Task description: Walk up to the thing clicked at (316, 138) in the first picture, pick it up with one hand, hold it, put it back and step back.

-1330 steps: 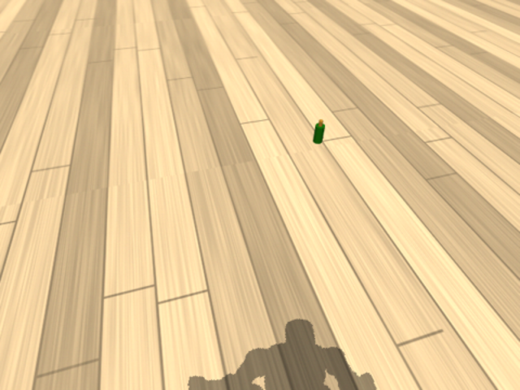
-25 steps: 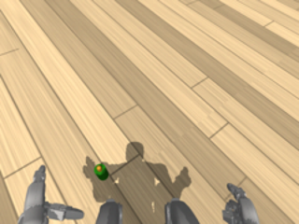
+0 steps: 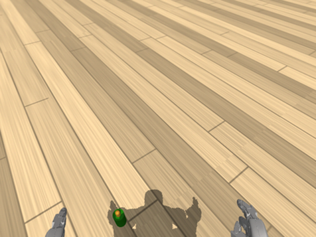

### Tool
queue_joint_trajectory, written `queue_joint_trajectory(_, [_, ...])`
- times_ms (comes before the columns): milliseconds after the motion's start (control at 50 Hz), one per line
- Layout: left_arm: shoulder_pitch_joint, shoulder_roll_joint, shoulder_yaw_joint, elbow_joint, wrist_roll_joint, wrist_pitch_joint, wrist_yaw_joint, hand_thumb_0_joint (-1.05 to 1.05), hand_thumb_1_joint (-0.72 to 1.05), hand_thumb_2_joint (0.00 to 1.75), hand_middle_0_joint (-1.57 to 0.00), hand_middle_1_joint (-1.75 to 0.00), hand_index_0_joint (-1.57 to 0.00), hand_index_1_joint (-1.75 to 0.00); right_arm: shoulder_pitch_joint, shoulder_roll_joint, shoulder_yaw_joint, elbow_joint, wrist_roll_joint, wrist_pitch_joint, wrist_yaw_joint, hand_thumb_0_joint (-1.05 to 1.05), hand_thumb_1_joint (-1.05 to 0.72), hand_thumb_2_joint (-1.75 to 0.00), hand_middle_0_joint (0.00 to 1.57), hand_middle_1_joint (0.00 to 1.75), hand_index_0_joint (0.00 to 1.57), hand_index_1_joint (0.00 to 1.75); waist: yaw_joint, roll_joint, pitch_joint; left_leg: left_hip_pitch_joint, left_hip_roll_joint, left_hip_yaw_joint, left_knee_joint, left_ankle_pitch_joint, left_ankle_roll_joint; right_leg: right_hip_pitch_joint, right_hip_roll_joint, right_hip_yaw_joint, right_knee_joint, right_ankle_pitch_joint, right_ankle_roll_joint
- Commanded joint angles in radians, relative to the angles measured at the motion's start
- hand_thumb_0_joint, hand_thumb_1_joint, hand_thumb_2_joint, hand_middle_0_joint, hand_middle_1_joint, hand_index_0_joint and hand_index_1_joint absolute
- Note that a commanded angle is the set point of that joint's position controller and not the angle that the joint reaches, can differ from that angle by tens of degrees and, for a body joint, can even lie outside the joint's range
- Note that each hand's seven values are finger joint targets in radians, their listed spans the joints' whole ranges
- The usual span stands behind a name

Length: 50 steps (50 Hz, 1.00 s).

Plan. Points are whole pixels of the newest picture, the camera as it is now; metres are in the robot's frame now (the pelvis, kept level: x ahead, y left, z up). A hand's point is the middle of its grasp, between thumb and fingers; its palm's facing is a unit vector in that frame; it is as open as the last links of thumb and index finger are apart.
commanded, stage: home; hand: left
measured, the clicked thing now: (119, 216) +0.40 +0.20 -0.64
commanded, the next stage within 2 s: stand in 1.54 s
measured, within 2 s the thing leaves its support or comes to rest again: neither
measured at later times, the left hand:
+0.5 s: hand out of the picture +0.17 +0.17 -0.05, palm faces +0.10 -0.95 -0.28, open 17.4 cm
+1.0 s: hand out of the picture +0.16 +0.17 -0.05, palm faces +0.11 -0.95 -0.28, open 17.4 cm
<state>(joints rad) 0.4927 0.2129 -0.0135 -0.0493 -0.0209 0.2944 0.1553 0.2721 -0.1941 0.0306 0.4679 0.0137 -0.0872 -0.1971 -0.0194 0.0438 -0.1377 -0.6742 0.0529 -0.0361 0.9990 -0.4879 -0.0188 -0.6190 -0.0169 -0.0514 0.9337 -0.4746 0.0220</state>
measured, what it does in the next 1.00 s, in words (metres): stands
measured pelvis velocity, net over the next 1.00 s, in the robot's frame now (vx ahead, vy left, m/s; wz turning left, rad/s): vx -0.01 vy -0.01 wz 0.00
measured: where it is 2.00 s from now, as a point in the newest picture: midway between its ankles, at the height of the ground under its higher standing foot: outside the picture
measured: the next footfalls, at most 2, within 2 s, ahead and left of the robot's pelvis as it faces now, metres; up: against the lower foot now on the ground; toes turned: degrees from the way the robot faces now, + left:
none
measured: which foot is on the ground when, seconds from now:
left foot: down 0.00-1.00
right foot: down 0.00-1.00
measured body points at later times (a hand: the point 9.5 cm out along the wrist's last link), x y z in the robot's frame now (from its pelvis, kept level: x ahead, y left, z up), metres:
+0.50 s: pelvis +0.00 -0.01 +0.01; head +0.02 -0.01 +0.46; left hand +0.16 +0.22 -0.03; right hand +0.16 -0.25 -0.07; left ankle +0.01 +0.13 -0.68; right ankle +0.00 -0.14 -0.68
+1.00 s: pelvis -0.01 -0.01 +0.01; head +0.01 -0.01 +0.46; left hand +0.15 +0.22 -0.03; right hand +0.16 -0.25 -0.06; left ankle +0.01 +0.13 -0.68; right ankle +0.00 -0.14 -0.68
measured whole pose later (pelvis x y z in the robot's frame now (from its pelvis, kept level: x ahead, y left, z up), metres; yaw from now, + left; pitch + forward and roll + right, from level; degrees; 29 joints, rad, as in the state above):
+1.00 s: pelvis -0.01 -0.01 +0.01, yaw +0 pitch +7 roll -2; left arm 0.45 0.20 -0.01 0.02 -0.02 0.28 0.13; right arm 0.26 -0.20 0.03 0.51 0.01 -0.12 -0.19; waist -0.02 0.03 -0.10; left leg -0.61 0.06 -0.04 0.94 -0.45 -0.03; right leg -0.57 -0.01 -0.05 0.89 -0.45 0.01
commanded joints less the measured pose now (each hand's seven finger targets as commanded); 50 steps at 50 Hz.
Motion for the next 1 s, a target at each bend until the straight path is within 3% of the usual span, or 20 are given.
queue_joint_trajectory(0, [-0.064, 0.099, 0.060, -0.191, 0.019, -0.054, 0.006, 0.00, -0.56, 0.05, -0.05, -0.05, -0.05, -0.05, -0.050, -0.120, -0.051, -0.152, -0.004, -0.067, -0.010, 0.00, -0.90, -0.90, 0.20, 0.30, 0.20, 0.30, -0.013, 0.013, -0.098, 0.129, -0.036, 0.024, -0.176, 0.232, 0.016, 0.063, 0.039, -0.019, -0.142, 0.203, -0.026])
queue_joint_trajectory(40, [-0.076, 0.108, 0.063, -0.197, 0.019, -0.054, 0.006, 0.00, -0.54, 0.06, -0.05, -0.05, -0.05, -0.05, -0.053, -0.123, -0.050, -0.147, -0.005, -0.073, -0.010, 0.00, -0.90, -0.90, 0.20, 0.30, 0.20, 0.30, -0.013, 0.022, -0.098, 0.142, -0.037, 0.025, -0.178, 0.252, 0.014, 0.073, 0.039, -0.019, -0.145, 0.223, -0.026])
queue_joint_trajectory(60, [-0.071, 0.089, 0.041, -0.178, 0.020, -0.052, 0.004, 0.00, -0.54, 0.06, -0.05, -0.05, -0.05, -0.05, -0.049, -0.123, -0.049, -0.144, -0.008, -0.075, -0.010, 0.00, -0.90, -0.90, 0.20, 0.30, 0.20, 0.30, -0.023, 0.023, -0.097, 0.146, -0.038, 0.023, -0.178, 0.252, 0.014, 0.073, 0.038, -0.017, -0.147, 0.226, -0.026])
queue_joint_trajectory(280, [-0.033, 0.084, 0.051, -0.114, 0.015, -0.048, -0.002, 0.00, -0.54, 0.06, -0.05, -0.06, -0.05, -0.06, -0.068, -0.120, -0.043, -0.132, -0.005, -0.075, -0.004, 0.00, -0.90, -0.90, 0.20, 0.30, 0.20, 0.30, -0.007, -0.008, -0.052, 0.135, -0.039, 0.022, -0.194, 0.252, 0.014, 0.089, 0.038, -0.024, -0.173, 0.227, -0.023])
queue_joint_trajectory(320, [-0.056, 0.105, 0.066, -0.146, 0.014, -0.054, -0.001, 0.00, -0.55, 0.06, -0.05, -0.06, -0.05, -0.05, -0.067, -0.119, -0.044, -0.131, -0.003, -0.074, -0.004, 0.00, -0.90, -0.90, 0.20, 0.30, 0.20, 0.30, 0.001, 0.001, -0.058, 0.136, -0.042, 0.030, -0.191, 0.258, 0.015, 0.088, 0.036, -0.020, -0.177, 0.236, -0.021])
queue_joint_trajectory(380, [-0.048, 0.090, 0.057, -0.129, 0.014, -0.054, -0.005, 0.00, -0.53, 0.07, -0.05, -0.06, -0.05, -0.06, -0.069, -0.120, -0.046, -0.131, -0.003, -0.075, -0.002, 0.00, -0.90, -0.90, 0.20, 0.30, 0.20, 0.30, -0.007, -0.014, -0.069, 0.146, -0.040, 0.030, -0.189, 0.266, 0.017, 0.098, 0.036, -0.017, -0.175, 0.246, -0.021])
queue_joint_trajectory(400, [-0.071, 0.113, 0.077, -0.167, 0.014, -0.060, -0.004, 0.00, -0.54, 0.06, -0.05, -0.06, -0.05, -0.06, -0.061, -0.121, -0.049, -0.123, -0.004, -0.074, -0.004, 0.00, -0.90, -0.90, 0.20, 0.30, 0.20, 0.30, 0.002, 0.000, -0.103, 0.155, -0.042, 0.035, -0.182, 0.288, 0.017, 0.111, 0.034, -0.012, -0.173, 0.270, -0.021])
queue_joint_trajectory(440, [-0.022, 0.079, 0.052, -0.108, 0.014, -0.053, -0.007, 0.00, -0.56, 0.05, -0.05, -0.05, -0.05, -0.05, -0.061, -0.121, -0.048, -0.127, -0.004, -0.075, -0.004, 0.00, -0.90, -0.90, 0.20, 0.30, 0.20, 0.30, -0.009, -0.035, -0.089, 0.154, -0.042, 0.037, -0.171, 0.309, 0.021, 0.111, 0.034, -0.012, -0.174, 0.304, -0.016])
queue_joint_trajectory(540, [-0.071, 0.098, 0.066, -0.120, 0.016, -0.059, -0.007, 0.00, -0.57, 0.05, -0.05, -0.05, -0.05, -0.05, -0.066, -0.122, -0.050, -0.124, -0.005, -0.077, -0.005, 0.00, -0.90, -0.90, 0.20, 0.30, 0.20, 0.30, -0.007, -0.012, -0.073, 0.148, -0.041, 0.033, -0.190, 0.254, 0.020, 0.101, 0.033, -0.014, -0.182, 0.238, -0.020])
queue_joint_trajectory(600, [-0.069, 0.103, 0.067, -0.133, 0.016, -0.058, -0.007, 0.00, -0.54, 0.06, -0.05, -0.06, -0.05, -0.06, -0.067, -0.121, -0.049, -0.123, -0.005, -0.079, -0.007, 0.00, -0.90, -0.90, 0.20, 0.30, 0.20, 0.30, -0.008, -0.028, -0.087, 0.157, -0.044, 0.043, -0.182, 0.264, 0.024, 0.112, 0.029, -0.005, -0.192, 0.262, -0.015])
queue_joint_trajectory(840, [-0.084, 0.087, 0.059, -0.114, 0.013, -0.061, -0.010, 0.00, -0.53, 0.07, -0.05, -0.06, -0.05, -0.06, -0.076, -0.119, -0.044, -0.116, -0.005, -0.087, -0.003, 0.00, -0.90, -0.90, 0.20, 0.30, 0.20, 0.30, -0.004, -0.001, -0.032, 0.143, -0.044, 0.041, -0.213, 0.196, 0.020, 0.086, 0.031, -0.011, -0.201, 0.181, -0.022])
queue_joint_trajectory(980, [-0.085, 0.088, 0.061, -0.118, 0.015, -0.067, -0.011, 0.00, -0.53, 0.07, -0.05, -0.06, -0.05, -0.06, -0.078, -0.120, -0.046, -0.118, -0.007, -0.091, -0.003, 0.00, -0.90, -0.90, 0.20, 0.30, 0.20, 0.30, -0.006, -0.020, -0.059, 0.149, -0.042, 0.038, -0.212, 0.192, 0.023, 0.093, 0.032, -0.011, -0.200, 0.176, -0.022])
